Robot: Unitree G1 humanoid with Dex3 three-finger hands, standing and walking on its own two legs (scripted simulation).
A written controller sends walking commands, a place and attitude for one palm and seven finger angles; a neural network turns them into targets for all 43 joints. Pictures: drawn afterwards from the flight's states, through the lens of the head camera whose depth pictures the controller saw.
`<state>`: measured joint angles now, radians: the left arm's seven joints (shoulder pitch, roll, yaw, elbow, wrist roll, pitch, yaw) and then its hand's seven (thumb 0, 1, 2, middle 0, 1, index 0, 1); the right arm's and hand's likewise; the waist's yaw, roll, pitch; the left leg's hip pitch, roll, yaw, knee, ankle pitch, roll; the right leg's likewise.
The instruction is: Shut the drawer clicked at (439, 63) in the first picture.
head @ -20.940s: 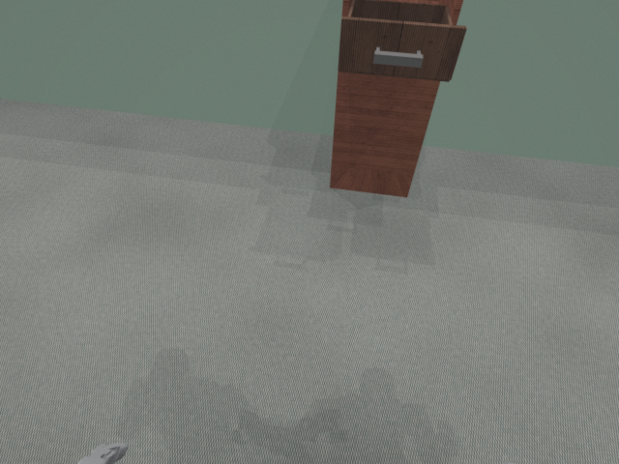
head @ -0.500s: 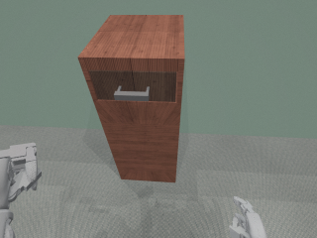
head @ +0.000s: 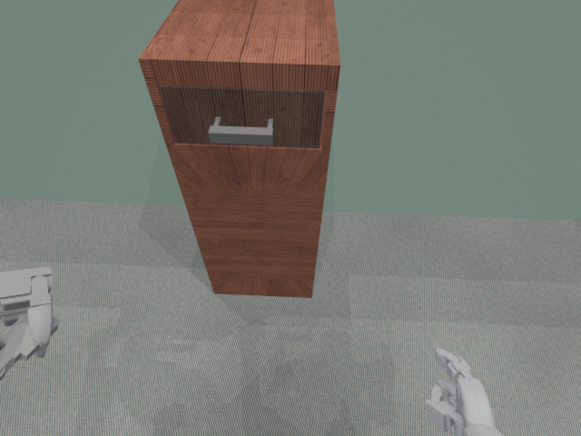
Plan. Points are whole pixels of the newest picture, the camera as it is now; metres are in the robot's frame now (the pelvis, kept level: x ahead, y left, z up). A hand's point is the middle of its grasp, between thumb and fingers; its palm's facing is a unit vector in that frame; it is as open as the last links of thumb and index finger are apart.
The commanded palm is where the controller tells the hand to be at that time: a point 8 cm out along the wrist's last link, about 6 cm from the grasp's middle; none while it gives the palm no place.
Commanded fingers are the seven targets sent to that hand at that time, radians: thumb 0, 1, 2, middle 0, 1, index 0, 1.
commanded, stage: step back with the hand held close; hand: left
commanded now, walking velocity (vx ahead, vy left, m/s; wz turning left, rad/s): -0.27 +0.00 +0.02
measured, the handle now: (242, 128) +0.67 +0.15 +0.03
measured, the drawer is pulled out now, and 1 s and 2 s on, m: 0.00 0.00 0.00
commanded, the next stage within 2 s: stop stepping back and stand still in 0.64 s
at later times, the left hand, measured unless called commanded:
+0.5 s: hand out of the picture +0.09 +0.25 +0.16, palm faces +0.41 -0.75 -0.52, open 3.2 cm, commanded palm +0.02 +0.28 +0.18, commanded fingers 0.00 0.90 0.90 -1.40 -1.60 -1.40 -1.60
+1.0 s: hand out of the picture -0.06 +0.25 +0.17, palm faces +0.44 -0.82 -0.37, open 3.2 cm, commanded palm -0.09 +0.29 +0.18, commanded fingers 0.00 0.90 0.90 -1.40 -1.60 -1.40 -1.60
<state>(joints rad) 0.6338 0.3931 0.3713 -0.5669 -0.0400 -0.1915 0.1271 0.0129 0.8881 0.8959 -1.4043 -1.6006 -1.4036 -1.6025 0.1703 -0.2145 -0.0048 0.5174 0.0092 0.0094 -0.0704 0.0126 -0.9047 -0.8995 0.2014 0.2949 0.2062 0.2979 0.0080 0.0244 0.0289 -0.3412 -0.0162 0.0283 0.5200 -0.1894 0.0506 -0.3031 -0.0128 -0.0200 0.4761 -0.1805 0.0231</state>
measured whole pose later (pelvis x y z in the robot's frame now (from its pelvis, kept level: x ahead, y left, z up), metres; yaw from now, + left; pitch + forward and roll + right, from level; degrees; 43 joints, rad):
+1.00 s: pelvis -0.21 +0.00 +0.00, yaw +2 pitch +1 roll -2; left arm 0.67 0.38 0.36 -0.66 -0.04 -0.22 0.13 0.01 0.88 0.90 -1.41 -1.60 -1.41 -1.60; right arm 0.27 -0.19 0.01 0.62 -0.01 -0.06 -0.06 0.01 -0.90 -0.90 0.20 0.30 0.21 0.30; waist 0.05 -0.05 -0.09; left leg -0.47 0.02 0.03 0.85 -0.34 -0.01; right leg -0.27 0.01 -0.01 0.55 -0.33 -0.02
